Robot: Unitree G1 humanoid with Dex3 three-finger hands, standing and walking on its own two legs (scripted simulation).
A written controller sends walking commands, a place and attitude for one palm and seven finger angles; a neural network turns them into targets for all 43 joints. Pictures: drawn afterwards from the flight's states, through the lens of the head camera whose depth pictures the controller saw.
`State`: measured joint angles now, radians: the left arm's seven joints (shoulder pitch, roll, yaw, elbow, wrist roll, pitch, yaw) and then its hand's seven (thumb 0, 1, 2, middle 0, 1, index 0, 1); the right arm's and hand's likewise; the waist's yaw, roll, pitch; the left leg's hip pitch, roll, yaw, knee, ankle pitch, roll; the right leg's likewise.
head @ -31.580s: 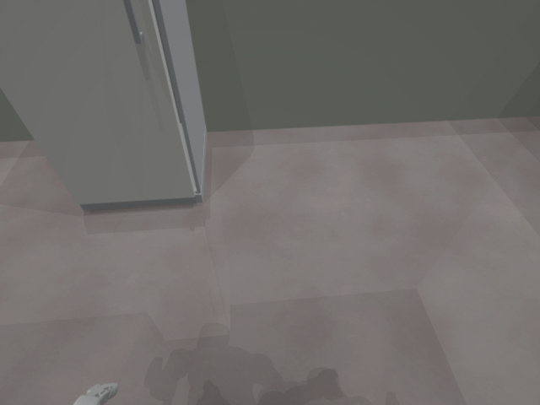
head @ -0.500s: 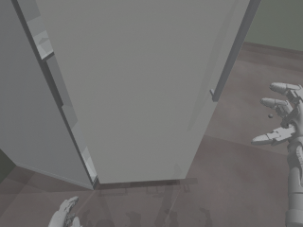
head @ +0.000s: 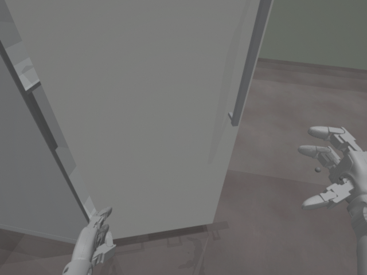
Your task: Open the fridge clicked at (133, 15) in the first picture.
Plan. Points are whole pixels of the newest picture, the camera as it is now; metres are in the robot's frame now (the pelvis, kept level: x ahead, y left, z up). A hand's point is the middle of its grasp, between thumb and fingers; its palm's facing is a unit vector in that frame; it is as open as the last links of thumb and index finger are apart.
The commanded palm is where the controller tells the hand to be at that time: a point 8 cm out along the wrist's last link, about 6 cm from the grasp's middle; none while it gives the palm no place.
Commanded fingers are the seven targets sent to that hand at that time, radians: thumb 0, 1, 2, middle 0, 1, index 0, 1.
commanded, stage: draw the hand back to the body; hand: right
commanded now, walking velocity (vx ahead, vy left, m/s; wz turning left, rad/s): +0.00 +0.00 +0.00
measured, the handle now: (248, 52) +0.54 -0.16 +0.28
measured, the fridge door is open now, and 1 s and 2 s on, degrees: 70 70 70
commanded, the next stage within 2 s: step back with the hand held close in 1.04 s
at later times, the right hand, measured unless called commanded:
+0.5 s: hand (341, 183) +0.23 -0.27 +0.17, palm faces +0.45 +0.84 -0.32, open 10.4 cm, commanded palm +0.17 -0.30 +0.18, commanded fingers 0.00 -0.65 -0.78 0.21 0.45 0.21 0.45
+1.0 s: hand (343, 200) +0.21 -0.27 +0.16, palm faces +0.48 +0.81 -0.35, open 7.5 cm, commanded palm +0.15 -0.30 +0.18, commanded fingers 0.00 -0.90 -0.90 0.20 0.30 0.20 0.30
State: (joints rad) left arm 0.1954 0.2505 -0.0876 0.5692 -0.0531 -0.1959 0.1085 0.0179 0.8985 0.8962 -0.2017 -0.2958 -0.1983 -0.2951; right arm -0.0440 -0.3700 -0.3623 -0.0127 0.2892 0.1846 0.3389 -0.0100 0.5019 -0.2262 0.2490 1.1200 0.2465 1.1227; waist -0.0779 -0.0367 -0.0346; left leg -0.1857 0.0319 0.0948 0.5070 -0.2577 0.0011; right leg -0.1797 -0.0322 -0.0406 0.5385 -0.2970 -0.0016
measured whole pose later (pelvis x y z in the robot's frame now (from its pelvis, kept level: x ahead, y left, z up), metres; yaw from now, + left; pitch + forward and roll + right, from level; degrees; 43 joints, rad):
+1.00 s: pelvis +0.01 +0.00 +0.01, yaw +0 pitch -5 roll +0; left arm 0.19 0.21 -0.04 0.65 0.02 -0.16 0.09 0.02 0.90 0.90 -0.20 -0.30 -0.20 -0.30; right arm 0.39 -0.32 -0.34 -0.32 0.07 -0.05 -0.10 0.02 -0.88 -0.90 0.21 0.31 0.21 0.31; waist -0.08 -0.06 0.02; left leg -0.10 0.03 0.09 0.42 -0.23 0.00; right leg -0.08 -0.02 -0.05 0.42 -0.25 0.00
